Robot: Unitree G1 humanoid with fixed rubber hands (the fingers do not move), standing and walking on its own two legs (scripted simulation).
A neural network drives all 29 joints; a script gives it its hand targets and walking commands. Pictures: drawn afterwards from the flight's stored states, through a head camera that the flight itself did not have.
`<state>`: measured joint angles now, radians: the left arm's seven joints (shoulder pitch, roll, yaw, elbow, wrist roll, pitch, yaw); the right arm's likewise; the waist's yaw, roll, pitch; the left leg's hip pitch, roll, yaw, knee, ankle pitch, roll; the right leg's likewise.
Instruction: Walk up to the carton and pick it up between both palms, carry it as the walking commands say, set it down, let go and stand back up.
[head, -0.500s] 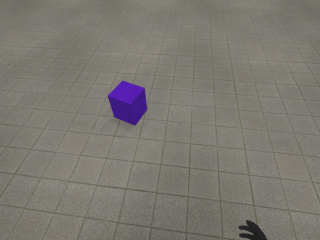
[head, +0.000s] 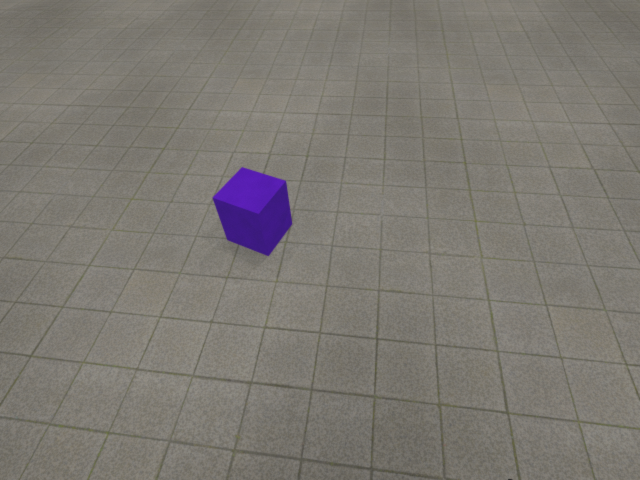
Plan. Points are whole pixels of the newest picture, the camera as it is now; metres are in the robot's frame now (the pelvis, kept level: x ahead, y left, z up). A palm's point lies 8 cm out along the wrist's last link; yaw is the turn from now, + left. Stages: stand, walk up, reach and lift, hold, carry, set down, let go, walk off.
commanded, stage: walk up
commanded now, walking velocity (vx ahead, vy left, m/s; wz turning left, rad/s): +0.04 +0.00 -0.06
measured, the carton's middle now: (255, 211) +1.19 +0.29 -0.65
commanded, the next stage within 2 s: none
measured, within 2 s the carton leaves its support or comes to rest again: neither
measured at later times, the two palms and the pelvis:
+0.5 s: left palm out of the picture +0.09 +0.23 -0.12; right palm out of the picture +0.06 -0.25 -0.14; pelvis +0.00 +0.00 -0.01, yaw -2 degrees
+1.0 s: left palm out of the picture +0.08 +0.25 -0.13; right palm out of the picture +0.08 -0.23 -0.12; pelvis +0.00 +0.01 +0.00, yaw -1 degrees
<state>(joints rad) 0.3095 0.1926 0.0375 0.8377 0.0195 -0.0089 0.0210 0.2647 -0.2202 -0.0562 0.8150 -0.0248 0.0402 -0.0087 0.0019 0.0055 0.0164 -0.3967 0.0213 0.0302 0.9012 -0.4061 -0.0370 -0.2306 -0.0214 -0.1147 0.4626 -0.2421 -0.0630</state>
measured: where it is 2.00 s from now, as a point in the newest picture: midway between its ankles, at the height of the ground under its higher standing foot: outside the picture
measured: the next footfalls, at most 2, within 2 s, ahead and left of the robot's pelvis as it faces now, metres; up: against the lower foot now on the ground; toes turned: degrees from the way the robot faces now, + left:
left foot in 0.20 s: +0.03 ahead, +0.14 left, +0.00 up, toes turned +3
right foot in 0.46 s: +0.05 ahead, -0.09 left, +0.00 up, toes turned -7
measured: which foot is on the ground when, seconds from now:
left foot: up 0.00-0.18, down 0.20-0.48, up 0.50-0.82, down 0.84-1.00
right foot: down 0.00-0.22, up 0.24-0.44, down 0.46-0.86, up 0.88-1.00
